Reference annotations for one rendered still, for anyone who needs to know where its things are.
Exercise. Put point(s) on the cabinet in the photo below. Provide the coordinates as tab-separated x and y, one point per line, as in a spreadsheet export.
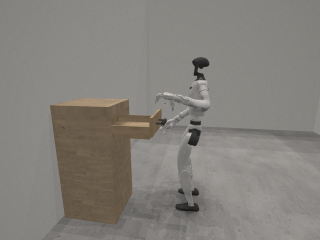
95	169

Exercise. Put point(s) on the robot right forearm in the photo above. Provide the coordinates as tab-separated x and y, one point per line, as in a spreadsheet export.
181	115

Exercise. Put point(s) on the robot left forearm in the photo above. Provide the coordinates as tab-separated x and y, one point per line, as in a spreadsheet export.
195	103

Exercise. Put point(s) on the left robot upper arm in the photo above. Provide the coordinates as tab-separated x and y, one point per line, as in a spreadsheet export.
202	87

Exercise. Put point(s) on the handle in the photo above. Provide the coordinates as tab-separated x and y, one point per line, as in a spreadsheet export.
162	123

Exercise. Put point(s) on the humanoid robot head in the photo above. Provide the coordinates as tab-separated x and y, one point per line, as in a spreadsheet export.
200	62

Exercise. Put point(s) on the right robot thigh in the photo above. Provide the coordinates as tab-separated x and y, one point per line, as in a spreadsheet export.
189	160

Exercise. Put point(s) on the drawer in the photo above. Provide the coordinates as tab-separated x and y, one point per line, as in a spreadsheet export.
135	126

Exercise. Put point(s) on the robot left hand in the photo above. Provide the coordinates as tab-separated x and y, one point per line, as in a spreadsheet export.
167	96

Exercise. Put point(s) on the robot right hand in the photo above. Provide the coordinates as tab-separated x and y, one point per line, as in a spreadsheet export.
171	123

